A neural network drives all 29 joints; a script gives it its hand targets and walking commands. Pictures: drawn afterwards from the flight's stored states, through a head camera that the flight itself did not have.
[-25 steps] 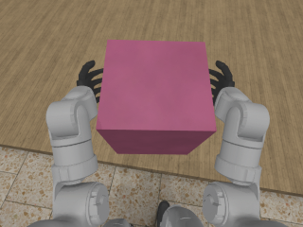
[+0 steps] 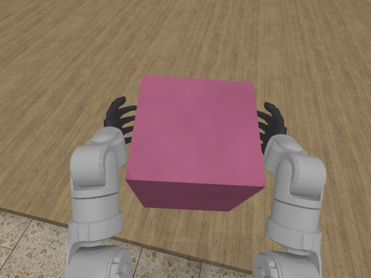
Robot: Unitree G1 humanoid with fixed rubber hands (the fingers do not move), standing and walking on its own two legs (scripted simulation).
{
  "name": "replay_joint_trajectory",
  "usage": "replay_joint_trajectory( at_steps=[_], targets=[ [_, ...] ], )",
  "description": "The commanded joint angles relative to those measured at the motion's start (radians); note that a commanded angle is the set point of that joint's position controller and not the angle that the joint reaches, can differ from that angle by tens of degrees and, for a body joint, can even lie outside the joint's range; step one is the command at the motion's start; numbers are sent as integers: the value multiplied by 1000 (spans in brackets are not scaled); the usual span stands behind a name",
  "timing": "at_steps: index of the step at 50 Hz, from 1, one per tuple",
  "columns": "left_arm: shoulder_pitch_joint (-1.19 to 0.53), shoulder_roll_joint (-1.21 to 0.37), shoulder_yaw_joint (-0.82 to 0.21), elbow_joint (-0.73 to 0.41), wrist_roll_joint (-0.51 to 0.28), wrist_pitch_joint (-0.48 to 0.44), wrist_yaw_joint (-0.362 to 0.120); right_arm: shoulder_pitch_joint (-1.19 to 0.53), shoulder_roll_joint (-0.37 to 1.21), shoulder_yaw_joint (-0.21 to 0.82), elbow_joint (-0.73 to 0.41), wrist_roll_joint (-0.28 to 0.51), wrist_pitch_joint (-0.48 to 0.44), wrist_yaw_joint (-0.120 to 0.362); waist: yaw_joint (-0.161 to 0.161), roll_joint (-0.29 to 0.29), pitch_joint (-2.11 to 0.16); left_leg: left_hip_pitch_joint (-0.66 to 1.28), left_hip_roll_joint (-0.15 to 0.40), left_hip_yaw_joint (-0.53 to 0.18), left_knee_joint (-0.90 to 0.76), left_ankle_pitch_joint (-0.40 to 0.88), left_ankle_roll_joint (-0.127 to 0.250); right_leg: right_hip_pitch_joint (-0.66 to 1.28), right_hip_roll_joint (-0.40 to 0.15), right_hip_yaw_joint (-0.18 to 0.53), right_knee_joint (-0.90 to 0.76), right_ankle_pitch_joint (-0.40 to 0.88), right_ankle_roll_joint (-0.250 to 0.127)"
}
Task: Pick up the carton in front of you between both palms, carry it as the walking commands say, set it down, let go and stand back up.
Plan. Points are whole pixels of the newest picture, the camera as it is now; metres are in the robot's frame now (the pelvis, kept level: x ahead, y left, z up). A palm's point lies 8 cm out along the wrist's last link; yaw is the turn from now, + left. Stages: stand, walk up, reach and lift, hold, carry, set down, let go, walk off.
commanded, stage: carry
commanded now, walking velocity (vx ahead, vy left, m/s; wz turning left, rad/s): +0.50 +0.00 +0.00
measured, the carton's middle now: (191, 153) +0.35 +0.01 +0.07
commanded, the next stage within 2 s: none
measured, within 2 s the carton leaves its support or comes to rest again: neither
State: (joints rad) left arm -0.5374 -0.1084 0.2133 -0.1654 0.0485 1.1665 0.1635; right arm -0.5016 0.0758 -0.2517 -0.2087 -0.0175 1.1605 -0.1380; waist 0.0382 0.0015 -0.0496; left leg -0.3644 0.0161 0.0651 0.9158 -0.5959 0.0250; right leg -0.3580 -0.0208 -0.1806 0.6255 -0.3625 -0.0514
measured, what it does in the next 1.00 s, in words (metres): climbs: left foot, then right foot 0.08 m higher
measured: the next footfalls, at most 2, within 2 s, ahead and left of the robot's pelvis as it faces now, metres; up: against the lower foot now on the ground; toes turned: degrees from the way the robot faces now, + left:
left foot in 0.10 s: +0.06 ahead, +0.11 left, +0.00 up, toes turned +4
right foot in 0.58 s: +0.48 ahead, -0.10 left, +0.08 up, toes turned -4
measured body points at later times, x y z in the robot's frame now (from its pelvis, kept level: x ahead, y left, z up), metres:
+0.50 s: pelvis +0.20 +0.00 +0.00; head +0.21 +0.02 +0.45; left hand +0.57 +0.14 +0.14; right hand +0.55 -0.17 +0.16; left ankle +0.02 +0.11 -0.72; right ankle +0.34 -0.11 -0.57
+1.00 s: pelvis +0.50 -0.06 +0.10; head +0.52 -0.07 +0.55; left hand +0.87 +0.10 +0.27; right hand +0.87 -0.20 +0.26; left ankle +0.64 +0.08 -0.57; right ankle +0.44 -0.10 -0.64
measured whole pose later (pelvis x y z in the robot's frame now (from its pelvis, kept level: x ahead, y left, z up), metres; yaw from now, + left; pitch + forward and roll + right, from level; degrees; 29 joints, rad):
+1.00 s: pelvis +0.50 -0.06 +0.10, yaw +0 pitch +4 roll +1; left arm -0.71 -0.06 0.27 -0.11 0.00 1.25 0.19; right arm -0.66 0.08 -0.29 -0.20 -0.06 1.26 -0.15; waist 0.05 0.00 -0.04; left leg -0.79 0.05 0.05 0.94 -0.14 0.04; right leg -0.19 0.07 -0.09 0.44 -0.33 -0.12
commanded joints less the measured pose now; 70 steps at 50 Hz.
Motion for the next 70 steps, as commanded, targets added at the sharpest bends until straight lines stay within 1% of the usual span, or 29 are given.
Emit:
replay_joint_trajectory(
  at_steps=[1,4,5,6,7,8,10,13,18,20,24,26,28,29,30,31,34,41,48,54,56,58,59,60,61,62,64,65,70],
  targets=[
    [-704,-738,-687,-114,-344,11,-96,-662,721,653,-32,268,18,71,20,-96,-348,-298,37,-79,-50,-85,46,413,-353,492,-215,257,-218],
    [-743,-734,-688,-100,-371,33,-93,-623,687,599,22,220,40,55,-63,-65,-367,243,-71,96,-403,310,48,41,-200,159,-159,-22,-84],
    [-739,-732,-682,-78,-366,41,-93,-604,679,581,55,211,49,54,-72,43,-358,398,-16,2,-487,294,52,-87,-131,59,-3,-89,-39],
    [-753,-723,-667,-66,-354,53,-92,-580,657,561,88,198,56,50,-97,309,-319,464,279,-510,-636,226,139,-313,3,-16,294,-174,43],
    [-755,-707,-650,-32,-344,64,-86,-595,635,546,92,184,65,45,-97,310,-272,488,356,-628,-626,354,231,-432,24,88,441,-268,42],
    [-758,-711,-622,-1,-334,69,-82,-622,644,550,88,182,72,44,-98,213,-255,507,351,-594,-570,488,259,-507,-4,138,555,-240,24],
    [-736,-735,-580,46,-319,74,-80,-685,694,582,59,219,78,51,-93,78,-300,554,301,-453,-515,628,218,-567,-35,153,663,-162,17],
    [-749,-768,-559,56,-299,68,-73,-804,770,630,2,299,68,67,-96,97,-309,537,251,-336,-540,667,173,-569,-34,132,662,-29,34],
    [-691,-734,-509,82,-218,73,-53,-805,788,639,44,345,70,80,-146,105,-290,693,292,-377,-513,707,250,-892,-34,113,1023,-144,6],
    [-686,-723,-497,83,-190,75,-51,-814,801,643,61,357,69,89,-165,86,-235,728,304,-385,-520,721,240,-1048,-47,137,1119,-241,-10],
    [-712,-717,-494,59,-169,64,-45,-851,847,653,65,392,56,106,-96,84,-159,451,205,-165,-685,691,140,-745,-87,81,702,-135,-25],
    [-735,-730,-523,41,-184,57,-47,-849,861,656,61,391,50,106,-51,144,-203,221,158,-15,-658,1302,115,-251,22,-55,449,49,-55],
    [-730,-756,-568,1,-227,46,-58,-836,862,658,27,371,46,99,149,245,-411,243,154,53,-238,1708,59,188,153,-124,289,115,-50],
    [-756,-778,-599,-40,-259,38,-69,-836,849,652,-2,346,41,91,203,121,-508,138,103,34,111,1387,30,420,136,11,96,126,-56],
    [-778,-796,-626,-64,-307,29,-82,-788,855,638,-20,298,38,86,103,-224,-565,-133,-108,-11,465,292,-10,527,-185,644,-111,122,-165],
    [-780,-819,-664,-71,-352,24,-93,-754,797,600,-6,265,41,77,54,-305,-706,-163,-160,-219,670,229,13,556,-272,1008,-213,282,-254],
    [-907,-897,-738,-198,-464,10,-125,-731,781,558,-59,189,25,55,17,-82,-571,-287,-45,-180,699,246,46,414,-226,743,-117,308,-212],
    [-826,-819,-729,-195,-450,28,-124,-678,714,601,-95,169,35,49,31,16,-484,-468,39,-86,371,180,34,456,-228,513,-173,450,-232],
    [-734,-716,-586,12,-343,106,-125,-724,713,619,36,205,115,62,27,-88,-327,-511,26,13,21,489,14,504,-144,297,-249,681,-157],
    [-729,-710,-480,160,-276,125,-126,-807,791,593,171,237,138,67,39,-138,-217,-401,-25,106,-271,555,31,541,-128,224,-275,869,-112],
    [-745,-731,-471,173,-276,119,-125,-824,816,581,203,243,133,68,13,-158,-227,-243,-71,149,-386,583,46,532,-117,168,-221,1106,-70],
    [-782,-759,-479,154,-281,110,-123,-832,843,569,217,250,120,67,-62,-175,-322,51,-106,181,-461,593,50,476,-121,116,-15,1204,-21],
    [-804,-771,-490,143,-283,105,-122,-824,854,559,217,247,112,68,-114,-120,-403,277,-59,140,-490,596,55,363,-100,80,168,1040,3],
    [-824,-782,-500,138,-284,102,-121,-794,868,544,221,241,106,71,-128,-5,-472,493,121,-112,-433,613,80,156,-69,96,365,682,12],
    [-804,-816,-497,146,-277,99,-119,-819,841,540,212,234,96,67,-100,243,-530,719,387,-580,-482,669,283,-198,99,146,657,-24,57],
    [-799,-811,-496,146,-264,93,-114,-780,886,550,236,246,91,72,-95,234,-523,693,363,-641,-565,600,307,-305,91,219,782,-119,29],
    [-804,-879,-517,123,-260,63,-112,-835,975,605,178,286,62,95,-91,45,-451,569,320,-452,-583,622,242,-336,7,236,717,-10,1],
    [-798,-904,-530,110,-258,47,-113,-860,1017,637,149,309,45,107,-86,15,-425,498,303,-382,-604,635,209,-314,-20,226,655,20,5],
    [-665,-936,-602,71,-224,-19,-116,-785,1047,707,92,328,-14,131,-72,88,-433,493,252,-205,-646,709,176,-300,-37,147,378,54,53]
  ],
)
